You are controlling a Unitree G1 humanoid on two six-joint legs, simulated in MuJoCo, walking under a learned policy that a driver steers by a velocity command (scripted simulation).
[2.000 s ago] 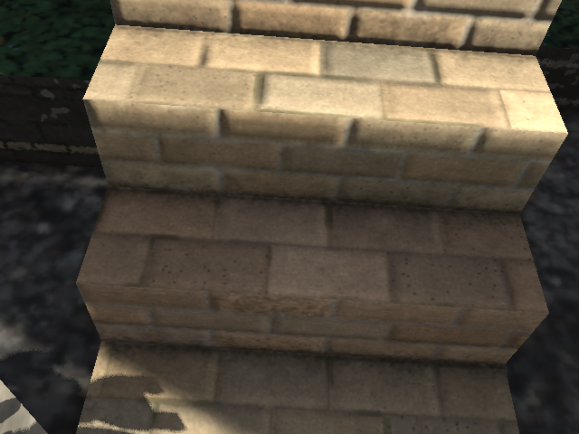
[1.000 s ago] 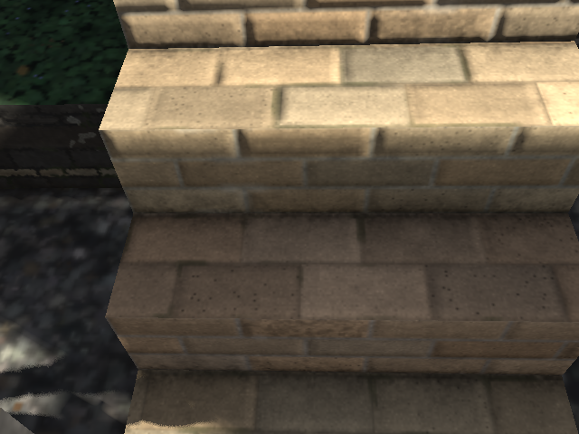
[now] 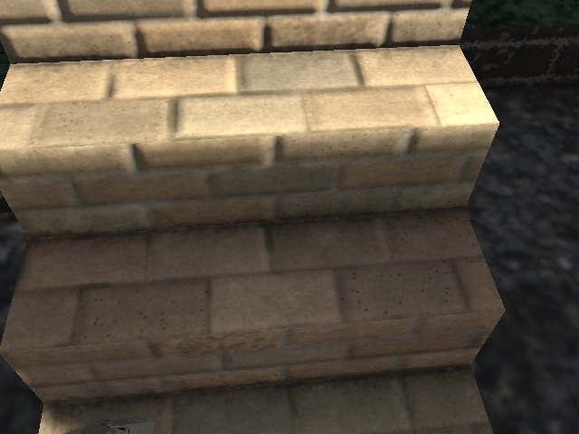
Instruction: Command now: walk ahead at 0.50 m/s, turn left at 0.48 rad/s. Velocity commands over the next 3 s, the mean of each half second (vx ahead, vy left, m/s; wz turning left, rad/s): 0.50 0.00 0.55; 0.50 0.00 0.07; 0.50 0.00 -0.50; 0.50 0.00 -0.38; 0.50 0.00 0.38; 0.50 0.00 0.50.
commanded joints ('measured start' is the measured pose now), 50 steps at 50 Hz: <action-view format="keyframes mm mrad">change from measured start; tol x32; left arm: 1 -54 42 10 -104 -9 -10 1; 50 23 38 5 -166 -28 -36 -35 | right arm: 1 -42 -81 -28 -92 11 -11 -2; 50 -196 -35 18 -27 -29 -60 -1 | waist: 1 19 131 -154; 50 -29 2 -116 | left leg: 1 12 62 -150 -102 545 97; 14 -68 46 -430 -300 234 219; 24 10 -86 -18 -58 31 86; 28 172 183 -625 -332 451 337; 34 263 84 -289 -316 742 172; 40 -24 -5 -202 -353 -57 99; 50 88 4 -74 -248 210 40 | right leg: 1 91 -34 48 6 314 49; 8 124 -198 13 -75 559 -1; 14 27 37 33 46 -146 62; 20 232 -264 184 -189 791 -65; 24 101 -238 32 -21 707 -59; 28 -292 47 145 434 -304 59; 37 102 16 145 -190 220 47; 42 -114 -120 418 -380 -116 -19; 50 52 -59 395 -178 342 -41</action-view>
